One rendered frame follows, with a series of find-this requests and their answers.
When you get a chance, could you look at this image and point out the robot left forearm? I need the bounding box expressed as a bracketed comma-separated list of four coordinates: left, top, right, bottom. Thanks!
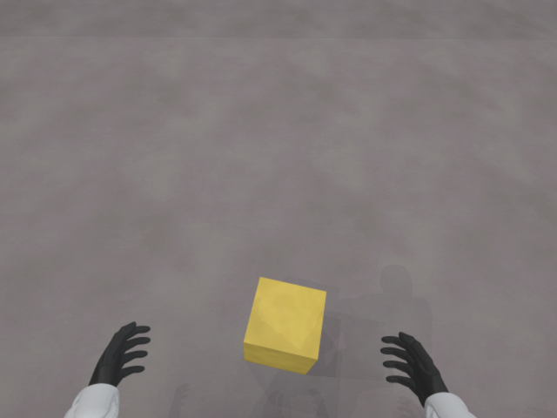
[64, 383, 120, 418]

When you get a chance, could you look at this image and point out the right robot hand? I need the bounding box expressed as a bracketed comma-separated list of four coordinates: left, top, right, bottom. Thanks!
[380, 332, 449, 407]

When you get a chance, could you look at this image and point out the left robot hand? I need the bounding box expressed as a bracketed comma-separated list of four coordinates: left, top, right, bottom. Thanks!
[88, 321, 151, 387]

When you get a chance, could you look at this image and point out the carton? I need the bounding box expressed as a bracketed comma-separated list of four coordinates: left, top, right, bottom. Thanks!
[244, 277, 326, 375]

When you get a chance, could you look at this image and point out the robot right forearm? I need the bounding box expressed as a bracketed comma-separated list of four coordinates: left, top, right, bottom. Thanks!
[424, 392, 476, 418]

